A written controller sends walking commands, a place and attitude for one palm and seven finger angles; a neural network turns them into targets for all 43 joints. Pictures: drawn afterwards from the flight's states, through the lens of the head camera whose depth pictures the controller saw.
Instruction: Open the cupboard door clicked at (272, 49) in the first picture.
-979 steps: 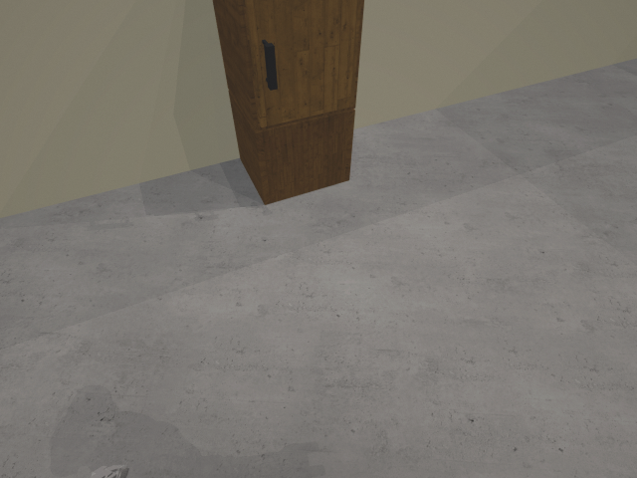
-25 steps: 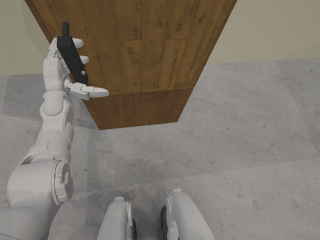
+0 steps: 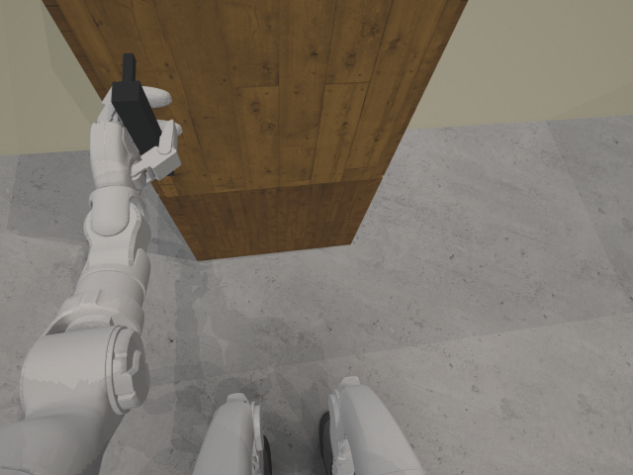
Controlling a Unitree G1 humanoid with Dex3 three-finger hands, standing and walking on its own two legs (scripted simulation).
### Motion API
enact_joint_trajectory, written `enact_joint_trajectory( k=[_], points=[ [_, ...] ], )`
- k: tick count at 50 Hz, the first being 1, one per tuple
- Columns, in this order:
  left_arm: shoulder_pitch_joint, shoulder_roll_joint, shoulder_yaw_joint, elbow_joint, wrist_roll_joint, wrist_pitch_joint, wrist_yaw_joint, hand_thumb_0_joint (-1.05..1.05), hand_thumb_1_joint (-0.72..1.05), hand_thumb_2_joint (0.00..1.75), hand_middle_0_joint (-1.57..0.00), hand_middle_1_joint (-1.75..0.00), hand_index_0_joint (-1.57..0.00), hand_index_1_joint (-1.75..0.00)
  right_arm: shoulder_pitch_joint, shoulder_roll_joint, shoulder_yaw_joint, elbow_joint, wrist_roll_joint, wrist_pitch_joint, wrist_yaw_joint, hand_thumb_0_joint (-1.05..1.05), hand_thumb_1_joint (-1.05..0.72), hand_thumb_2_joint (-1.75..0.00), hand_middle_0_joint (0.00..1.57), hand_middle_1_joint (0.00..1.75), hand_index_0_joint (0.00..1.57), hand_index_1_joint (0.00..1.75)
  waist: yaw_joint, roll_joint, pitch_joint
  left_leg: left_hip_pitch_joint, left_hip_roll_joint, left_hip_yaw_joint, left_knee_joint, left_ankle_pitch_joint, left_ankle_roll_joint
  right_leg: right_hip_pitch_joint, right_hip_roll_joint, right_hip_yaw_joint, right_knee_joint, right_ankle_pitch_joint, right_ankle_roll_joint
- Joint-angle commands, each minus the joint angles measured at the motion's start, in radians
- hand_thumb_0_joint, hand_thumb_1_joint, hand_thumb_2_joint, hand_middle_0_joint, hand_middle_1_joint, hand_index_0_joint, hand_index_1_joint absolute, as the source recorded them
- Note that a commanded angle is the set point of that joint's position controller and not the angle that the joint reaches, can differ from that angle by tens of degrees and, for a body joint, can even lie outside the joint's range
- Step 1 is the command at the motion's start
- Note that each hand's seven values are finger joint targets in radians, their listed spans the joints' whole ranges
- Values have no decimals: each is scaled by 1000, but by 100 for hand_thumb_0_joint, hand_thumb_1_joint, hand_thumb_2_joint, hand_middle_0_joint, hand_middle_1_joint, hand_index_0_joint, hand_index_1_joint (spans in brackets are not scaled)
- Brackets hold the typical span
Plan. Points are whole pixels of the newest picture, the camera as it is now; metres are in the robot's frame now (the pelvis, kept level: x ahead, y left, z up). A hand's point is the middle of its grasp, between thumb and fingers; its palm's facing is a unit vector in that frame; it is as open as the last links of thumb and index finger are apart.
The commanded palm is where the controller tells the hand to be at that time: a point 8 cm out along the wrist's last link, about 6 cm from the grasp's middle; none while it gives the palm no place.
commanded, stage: close the thumb around the handle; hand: left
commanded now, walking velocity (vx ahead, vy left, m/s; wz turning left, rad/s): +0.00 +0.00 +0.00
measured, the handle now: (147, 119) +0.55 +0.17 +0.03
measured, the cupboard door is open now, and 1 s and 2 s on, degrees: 0 37 37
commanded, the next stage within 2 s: pull the door open along its arc in 0.06 s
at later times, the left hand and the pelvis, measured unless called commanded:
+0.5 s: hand (181, 191) +0.45 +0.13 +0.02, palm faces +0.08 -1.00 +0.00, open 6.1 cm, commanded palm +0.38 +0.17 +0.03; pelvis +0.01 +0.00 +0.02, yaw +0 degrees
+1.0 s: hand (280, 312) +0.30 +0.02 +0.03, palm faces +0.29 -0.96 -0.06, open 6.4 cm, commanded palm +0.21 +0.07 +0.03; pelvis +0.02 -0.04 +0.03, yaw +3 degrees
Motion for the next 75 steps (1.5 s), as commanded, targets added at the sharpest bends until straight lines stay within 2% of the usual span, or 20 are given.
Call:
enact_joint_trajectory(
  k=[1,8,9,13,19,26,27,28,30,33,36,41,44,51,56,60,64,68,73,75],
  points=[
    [-378,164,-6,-257,-3,-88,0,0,90,90,-40,-135,-40,-135,170,-172,-64,-46,-6,-16,-5,0,-90,-90,20,30,20,30,-9,107,-575,422,6,-79,-136,523,-38,309,12,47,-110,401,1],
    [-379,202,18,-245,9,-105,9,0,90,90,-40,-135,-40,-135,161,-172,-62,-38,-7,-19,-9,0,-90,-90,20,30,20,30,-6,81,-531,372,0,-70,-144,465,-35,333,10,55,-120,378,3],
    [-400,138,-34,-247,7,-105,8,0,90,90,-40,-135,-40,-135,157,-165,-62,-36,-7,-22,-8,0,-90,-90,20,30,20,30,-24,91,-529,389,1,-72,-144,471,-35,316,11,50,-122,380,3],
    [-309,138,-20,-303,-5,-115,7,0,90,90,-40,-135,-40,-135,154,-169,-73,-44,-6,-22,-2,0,-90,-90,20,30,20,30,13,107,-601,461,6,-72,-147,552,-45,334,11,47,-116,421,0],
    [-40,40,-74,-408,-37,-94,4,0,90,90,-40,-135,-40,-135,118,-154,-79,-84,13,-26,10,0,-90,-90,20,30,20,30,59,32,-565,419,-1,-48,-185,528,-40,437,12,51,-142,460,0],
    [331,-122,-226,-665,-57,-68,25,0,90,90,-40,-135,-40,-135,59,-133,-89,-142,29,-50,18,0,-90,-90,20,30,20,30,102,-20,-498,420,-3,-28,-223,530,-35,511,0,47,-160,501,-3],
    [360,-174,-111,-745,-129,-68,166,0,90,90,-40,-135,-40,-135,22,-108,-88,-156,22,-59,15,0,-90,-90,20,30,20,30,165,3,-485,414,-1,-16,-242,542,-49,513,-1,32,-159,492,-4],
    [437,-244,-184,-761,-101,-57,249,0,90,90,-40,-135,-40,-135,11,-101,-84,-156,13,-67,23,0,-90,-90,20,30,20,30,155,8,-464,430,0,-19,-244,544,-58,499,0,26,-160,479,-4],
    [517,-287,-223,-799,-47,-47,375,0,90,90,-40,-135,-40,-135,0,-93,-85,-157,-2,-77,36,0,-90,-90,20,30,20,30,149,-66,-435,388,-4,-18,-236,525,-57,518,-5,26,-158,494,-3],
    [648,-344,-282,-878,71,-51,540,0,90,90,-40,-135,-40,-135,-30,-69,-89,-164,-24,-94,48,0,-90,-90,20,30,20,30,178,-55,-456,392,-8,-20,-229,556,-62,534,-12,28,-134,526,-10],
    [722,-379,-333,-910,183,-32,631,0,90,90,-40,-135,-40,-135,-71,-47,-82,-165,-44,-117,43,0,-90,-90,20,30,20,30,179,-83,-433,379,-13,-26,-215,531,-61,523,-11,27,-133,512,-16],
    [947,-464,-411,-1013,205,32,661,0,90,90,-40,-135,-40,-135,-154,-6,-61,-186,-43,-159,18,0,-90,-90,20,30,20,30,214,-86,-440,378,-33,-10,-231,454,-59,597,-17,43,-171,505,-18],
    [1020,-536,-484,-1088,170,74,649,0,90,90,-40,-135,-40,-135,-202,10,-47,-187,-33,-179,12,0,-90,-90,20,30,20,30,201,-112,-381,364,-42,-10,-238,381,-59,604,-27,49,-208,481,-5],
    [1215,-583,-597,-1168,173,142,592,0,90,90,-40,-135,-40,-135,-215,16,-29,-217,-19,-216,9,0,-90,-90,20,30,20,30,178,-113,-320,338,-52,-22,-223,326,-64,632,-55,87,-242,564,16],
    [1128,-619,-664,-1167,188,161,588,0,90,90,-40,-135,-40,-135,-203,15,-27,-222,-17,-251,7,0,-90,-90,20,30,20,30,129,-126,-288,281,-60,-42,-184,269,-69,631,-92,156,-274,590,36],
    [891,-515,-558,-1127,190,134,626,0,90,90,-40,-135,-40,-135,-183,5,-38,-179,-28,-265,-11,0,-90,-90,20,30,20,30,104,-142,-285,190,-58,-44,-127,202,-73,613,-123,238,-290,498,53],
    [922,-538,-532,-1076,172,100,637,0,62,78,-38,-132,-38,-132,-188,6,-48,-161,-31,-282,-15,0,-90,-90,20,30,20,30,133,-166,-327,144,-60,-54,-123,178,-77,642,-136,259,-291,444,53],
    [877,-532,-556,-1101,178,76,628,0,34,66,-36,-129,-36,-129,-175,-6,-60,-152,-32,-292,-17,0,-90,-90,20,30,20,30,122,-176,-380,121,-55,-52,-112,176,-72,676,-151,290,-294,452,85],
    [820,-501,-542,-1088,168,75,620,0,-1,51,-33,-125,-33,-125,-171,-16,-65,-143,-29,-292,-25,0,-90,-90,20,30,20,30,114,-199,-363,88,-51,-54,-106,140,-67,673,-160,314,-317,357,94],
    [801,-494,-530,-1077,161,71,622,0,-15,45,-32,-124,-32,-124,-173,-19,-67,-137,-28,-294,-29,0,-90,-90,20,30,20,30,116,-207,-355,84,-50,-53,-107,128,-66,663,-159,311,-326,304,72]
  ],
)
